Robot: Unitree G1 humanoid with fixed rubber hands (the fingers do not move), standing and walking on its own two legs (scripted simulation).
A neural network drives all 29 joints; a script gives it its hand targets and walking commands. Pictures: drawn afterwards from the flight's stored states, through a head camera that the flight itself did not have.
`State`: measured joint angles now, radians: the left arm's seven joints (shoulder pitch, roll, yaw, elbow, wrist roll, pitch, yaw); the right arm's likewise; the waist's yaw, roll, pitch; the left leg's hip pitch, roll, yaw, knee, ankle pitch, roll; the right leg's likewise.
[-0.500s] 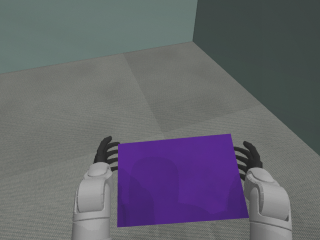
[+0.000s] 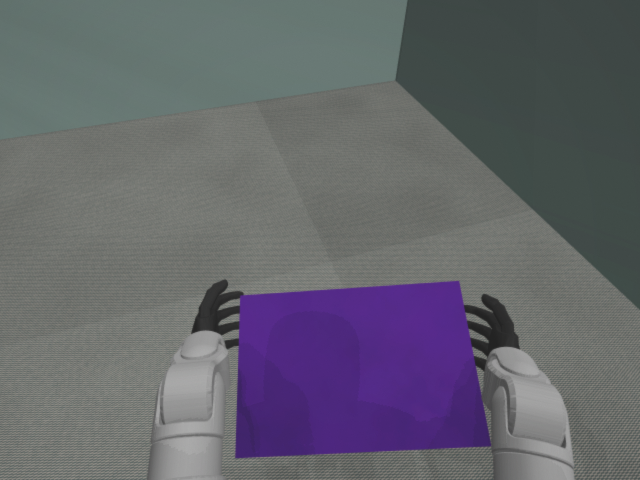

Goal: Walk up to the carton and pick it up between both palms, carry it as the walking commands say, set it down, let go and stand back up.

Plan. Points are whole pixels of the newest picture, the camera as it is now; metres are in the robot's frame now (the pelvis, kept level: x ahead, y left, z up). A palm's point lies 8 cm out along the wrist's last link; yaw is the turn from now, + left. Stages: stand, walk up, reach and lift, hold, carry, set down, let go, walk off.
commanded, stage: carry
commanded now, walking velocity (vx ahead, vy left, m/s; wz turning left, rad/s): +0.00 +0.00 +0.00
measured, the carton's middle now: (353, 370) +0.28 -0.01 -0.06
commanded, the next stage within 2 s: hold in 1.88 s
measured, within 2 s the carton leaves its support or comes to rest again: neither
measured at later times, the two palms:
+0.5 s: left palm (205, 362) +0.23 +0.17 +0.04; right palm (510, 376) +0.24 -0.19 +0.04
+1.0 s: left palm (215, 372) +0.23 +0.16 +0.04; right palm (520, 388) +0.23 -0.20 +0.03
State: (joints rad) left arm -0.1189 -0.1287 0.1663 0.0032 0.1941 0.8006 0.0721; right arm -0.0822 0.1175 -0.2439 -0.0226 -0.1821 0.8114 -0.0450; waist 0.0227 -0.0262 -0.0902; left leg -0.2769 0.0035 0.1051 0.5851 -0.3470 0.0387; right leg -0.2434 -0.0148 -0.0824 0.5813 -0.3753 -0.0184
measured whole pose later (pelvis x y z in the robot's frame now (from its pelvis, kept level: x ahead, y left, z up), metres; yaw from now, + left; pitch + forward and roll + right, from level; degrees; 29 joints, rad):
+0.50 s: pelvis -0.04 -0.01 +0.01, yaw +1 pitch +1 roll +0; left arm -0.17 -0.13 0.19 0.10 0.22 0.76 0.08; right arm -0.14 0.11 -0.27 0.09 -0.22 0.78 -0.03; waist 0.02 -0.02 -0.08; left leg -0.28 0.01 0.09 0.53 -0.26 0.03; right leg -0.25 -0.01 -0.10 0.52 -0.29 -0.03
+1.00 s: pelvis -0.05 -0.02 +0.01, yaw +1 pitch +1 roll +0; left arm -0.20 -0.14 0.20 0.17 0.23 0.69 0.08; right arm -0.17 0.10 -0.28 0.15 -0.24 0.72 -0.02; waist 0.01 -0.01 -0.06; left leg -0.31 0.02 0.08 0.52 -0.23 0.02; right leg -0.28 0.00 -0.12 0.53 -0.27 -0.05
